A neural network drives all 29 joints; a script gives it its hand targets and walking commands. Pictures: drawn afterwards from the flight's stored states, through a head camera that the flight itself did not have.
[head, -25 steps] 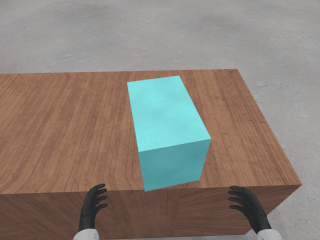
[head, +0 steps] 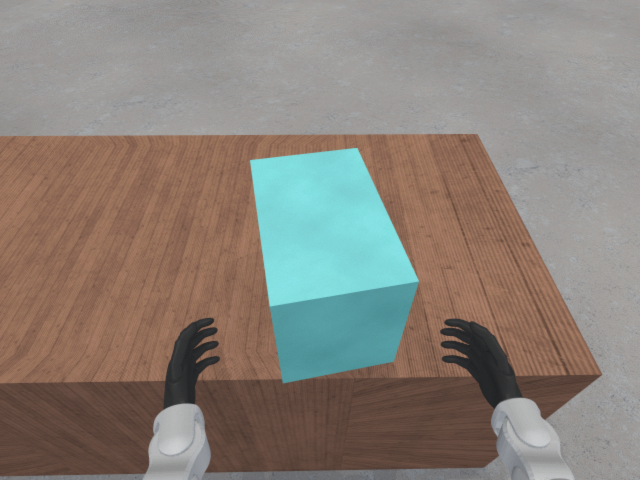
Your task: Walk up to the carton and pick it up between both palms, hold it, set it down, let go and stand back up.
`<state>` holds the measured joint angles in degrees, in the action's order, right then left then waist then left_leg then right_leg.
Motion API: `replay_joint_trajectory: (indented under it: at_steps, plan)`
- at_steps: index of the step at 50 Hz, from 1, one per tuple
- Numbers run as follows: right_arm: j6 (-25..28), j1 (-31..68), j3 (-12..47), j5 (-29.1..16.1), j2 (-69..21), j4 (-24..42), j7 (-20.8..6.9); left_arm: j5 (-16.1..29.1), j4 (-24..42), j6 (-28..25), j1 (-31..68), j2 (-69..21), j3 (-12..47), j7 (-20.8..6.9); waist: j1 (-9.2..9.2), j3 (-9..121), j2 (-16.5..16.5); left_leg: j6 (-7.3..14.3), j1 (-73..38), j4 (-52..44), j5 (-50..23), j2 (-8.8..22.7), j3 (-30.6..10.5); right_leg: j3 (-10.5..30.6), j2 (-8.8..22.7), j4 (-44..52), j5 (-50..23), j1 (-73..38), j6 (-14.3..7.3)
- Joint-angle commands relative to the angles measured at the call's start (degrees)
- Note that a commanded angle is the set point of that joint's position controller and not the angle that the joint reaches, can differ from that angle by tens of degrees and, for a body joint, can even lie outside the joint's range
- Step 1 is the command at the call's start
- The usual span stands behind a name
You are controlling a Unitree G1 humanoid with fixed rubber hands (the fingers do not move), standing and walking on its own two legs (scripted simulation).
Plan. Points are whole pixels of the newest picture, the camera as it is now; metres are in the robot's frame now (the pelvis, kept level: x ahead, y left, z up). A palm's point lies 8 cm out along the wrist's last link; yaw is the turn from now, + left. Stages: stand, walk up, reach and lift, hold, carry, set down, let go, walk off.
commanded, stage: reach and lift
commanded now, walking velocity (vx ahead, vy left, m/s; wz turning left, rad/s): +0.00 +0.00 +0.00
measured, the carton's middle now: (321, 260) +0.48 +0.02 -0.03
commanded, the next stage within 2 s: none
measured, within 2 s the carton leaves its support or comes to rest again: neither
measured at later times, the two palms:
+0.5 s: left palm (187, 325) +0.31 +0.19 +0.04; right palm (471, 303) +0.35 -0.18 +0.04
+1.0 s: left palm (177, 271) +0.36 +0.20 +0.08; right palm (452, 234) +0.43 -0.16 +0.09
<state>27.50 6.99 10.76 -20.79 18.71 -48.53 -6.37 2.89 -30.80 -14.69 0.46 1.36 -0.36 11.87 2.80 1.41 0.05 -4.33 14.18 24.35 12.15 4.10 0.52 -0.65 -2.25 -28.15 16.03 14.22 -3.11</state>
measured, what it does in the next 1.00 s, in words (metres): stands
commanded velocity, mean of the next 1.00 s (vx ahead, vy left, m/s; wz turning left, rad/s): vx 0.00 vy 0.00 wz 0.00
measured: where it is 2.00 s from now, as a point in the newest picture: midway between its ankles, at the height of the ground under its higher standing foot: outside the picture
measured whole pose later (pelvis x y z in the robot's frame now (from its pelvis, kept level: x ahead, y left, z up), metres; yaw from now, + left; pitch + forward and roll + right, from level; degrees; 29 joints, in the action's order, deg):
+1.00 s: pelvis -0.02 +0.00 +0.00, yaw -1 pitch +11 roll +0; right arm 4.9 48.0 8.4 -19.3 21.0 -64.5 -3.5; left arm 2.9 -43.7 5.0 37.3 2.4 -7.1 12.4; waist 8.1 7.8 -1.2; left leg -4.1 25.0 21.8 7.9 4.9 0.1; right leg -0.5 -3.3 -22.6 9.9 23.9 -2.8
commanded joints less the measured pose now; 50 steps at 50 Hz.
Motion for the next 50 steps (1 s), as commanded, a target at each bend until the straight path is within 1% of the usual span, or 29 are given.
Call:
replay_joint_trajectory:
  at_steps: [1, 4, 7, 10, 14, 18, 22, 26, 32, 37, 44, 50]
  plan:
    - [-0.6, 17.4, -1.7, -1.1, 7.5, 8.0, 0.8, -0.2, 10.1, 1.0, 14.1, 2.7, -1.8, -0.5, 0.50, 13.1, 6.1, 3.6, -4.8, -1.5, -11.7, -4.4, 1.9, 3.4, 1.7, 4.7, -26.9, -7.7, 4.2]
    - [-3.0, 21.2, -1.9, -1.6, 7.7, 7.7, 1.0, 0.3, 10.3, 3.4, 17.9, 2.5, -1.8, -0.3, 0.66, 12.9, 5.7, 3.7, -6.6, -2.0, -10.7, -4.2, 1.8, 3.0, 1.2, 6.1, -22.4, -5.0, 3.9]
    - [-5.5, 25.2, -2.6, -1.9, 8.2, 7.6, 1.0, 0.8, 11.2, 5.7, 21.9, 2.1, -1.5, 0.3, 0.88, 14.1, 4.5, 3.6, -8.4, -2.1, -10.2, -3.9, 1.7, 2.4, 0.6, 7.3, -18.1, -2.2, 3.3]
    - [-7.5, 28.8, -3.7, -1.4, 8.8, 7.7, 1.0, 0.9, 12.1, 7.8, 25.4, 1.4, -1.1, 1.1, 1.10, 16.4, 3.1, 3.2, -9.8, -1.9, -11.3, -3.7, 1.8, 1.7, 0.0, 7.9, -16.1, -0.4, 2.8]
    - [-9.4, 32.2, -4.6, -0.4, 9.9, 6.9, 1.0, 0.1, 13.2, 9.8, 28.0, 0.2, -1.4, 1.8, 1.57, 20.2, 1.7, 2.2, -12.1, -1.2, -15.5, -3.4, 1.8, 0.8, -0.9, 8.0, -17.7, 0.5, 2.4]
    - [-10.7, 35.2, -4.9, 0.3, 11.1, 5.2, 1.0, -1.2, 14.2, 11.9, 29.8, -0.6, -2.4, 2.0, 2.14, 23.0, 1.3, 1.4, -14.3, -0.5, -20.5, -3.2, 1.7, 0.1, -1.6, 8.2, -21.0, 0.5, 2.3]
    - [-12.0, 39.3, -4.8, 0.4, 12.0, 4.2, 1.2, -2.1, 14.3, 14.1, 32.5, -0.9, -3.4, 2.0, 2.69, 24.0, 2.3, 1.3, -14.5, -0.6, -22.3, -3.3, 1.7, -0.1, -2.0, 8.3, -22.7, 0.1, 2.5]
    - [-13.7, 44.2, -4.7, 0.4, 12.2, 3.8, 1.5, -2.2, 13.7, 15.9, 36.1, -0.4, -4.1, 1.8, 3.16, 24.5, 3.6, 1.6, -12.7, -1.3, -21.0, -3.5, 1.9, 0.1, -1.9, 8.4, -22.9, -0.9, 2.9]
    - [-16.5, 51.2, -4.9, 0.7, 11.6, 2.4, 2.1, -1.5, 10.4, 17.5, 43.1, 1.6, -5.3, 1.2, 3.91, 26.2, 5.2, 2.3, -8.7, -2.2, -17.6, -3.9, 2.5, 0.7, -1.3, 8.0, -22.3, -2.6, 3.7]
    - [-18.4, 57.5, -5.1, 1.1, 10.9, -0.4, 2.4, -0.6, 6.5, 17.5, 50.2, 3.8, -6.0, 1.0, 4.64, 28.9, 5.2, 2.6, -5.2, -2.1, -15.7, -4.0, 2.9, 0.9, -0.8, 7.4, -21.7, -3.3, 4.3]
    - [-19.8, 65.1, -5.0, 1.4, 10.6, -6.0, 2.8, -0.3, 0.3, 16.9, 58.4, 6.2, -6.8, 0.8, 5.16, 33.4, 4.4, 2.2, -2.0, -0.8, -17.4, -4.0, 3.1, 0.6, -0.5, 6.2, -25.4, -4.0, 5.0]
    - [-20.3, 71.0, -5.0, 1.3, 10.8, -10.1, 3.5, -0.5, -5.0, 16.6, 63.9, 7.7, -8.0, 0.5, 5.37, 36.4, 5.0, 2.0, -0.2, 0.1, -19.3, -3.9, 3.0, 0.2, -0.6, 5.4, -29.0, -4.5, 5.4]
